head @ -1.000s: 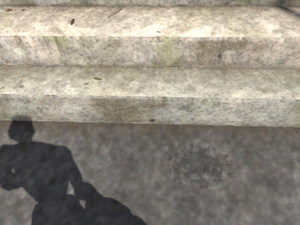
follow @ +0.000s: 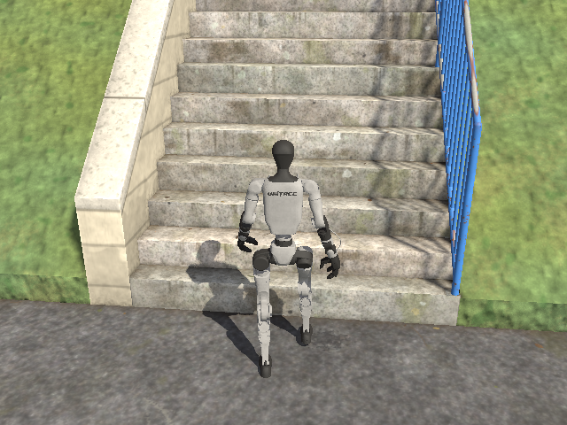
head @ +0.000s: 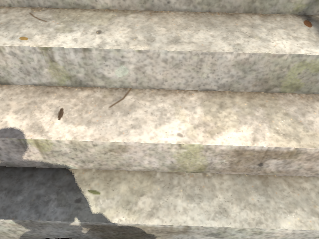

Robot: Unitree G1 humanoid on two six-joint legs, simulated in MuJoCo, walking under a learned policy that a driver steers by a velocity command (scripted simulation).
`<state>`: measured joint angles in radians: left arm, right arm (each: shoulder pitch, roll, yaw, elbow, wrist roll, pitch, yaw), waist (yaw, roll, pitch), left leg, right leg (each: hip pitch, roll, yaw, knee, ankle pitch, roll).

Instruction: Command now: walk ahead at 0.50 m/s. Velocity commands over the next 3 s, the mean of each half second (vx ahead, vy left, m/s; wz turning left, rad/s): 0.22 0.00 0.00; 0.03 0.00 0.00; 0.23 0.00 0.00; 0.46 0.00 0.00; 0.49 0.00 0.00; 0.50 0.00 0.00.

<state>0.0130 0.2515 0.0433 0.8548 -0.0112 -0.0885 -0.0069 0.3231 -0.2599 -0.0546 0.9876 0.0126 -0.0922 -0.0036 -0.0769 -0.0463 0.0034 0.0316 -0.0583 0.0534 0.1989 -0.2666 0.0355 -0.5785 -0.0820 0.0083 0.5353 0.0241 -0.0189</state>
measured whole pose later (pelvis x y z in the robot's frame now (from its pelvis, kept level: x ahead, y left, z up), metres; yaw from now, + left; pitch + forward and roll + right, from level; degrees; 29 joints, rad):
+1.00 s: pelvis +0.17 -0.01 +0.00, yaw +0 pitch -1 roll +0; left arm 0.12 0.24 0.00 1.04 0.01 -0.02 0.01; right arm 0.11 -0.23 -0.02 1.10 0.00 -0.01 -0.03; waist 0.00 0.00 0.03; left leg -0.18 0.01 -0.02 0.44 -0.25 -0.01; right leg -0.19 -0.01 -0.04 0.43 -0.23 0.00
